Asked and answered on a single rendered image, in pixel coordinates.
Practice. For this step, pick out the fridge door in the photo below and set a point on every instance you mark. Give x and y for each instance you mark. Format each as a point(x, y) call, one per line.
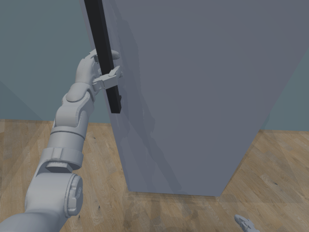
point(199, 79)

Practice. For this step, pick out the robot right hand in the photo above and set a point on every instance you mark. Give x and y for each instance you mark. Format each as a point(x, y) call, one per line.
point(246, 224)

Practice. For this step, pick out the handle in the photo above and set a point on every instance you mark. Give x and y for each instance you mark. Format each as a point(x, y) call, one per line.
point(98, 26)

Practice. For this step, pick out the robot left hand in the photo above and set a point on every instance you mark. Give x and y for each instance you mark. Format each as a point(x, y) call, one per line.
point(88, 73)

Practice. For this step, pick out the left robot upper arm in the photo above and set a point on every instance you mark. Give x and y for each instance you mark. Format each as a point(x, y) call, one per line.
point(52, 199)

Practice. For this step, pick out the left robot forearm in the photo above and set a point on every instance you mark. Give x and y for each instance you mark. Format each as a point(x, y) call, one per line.
point(64, 150)

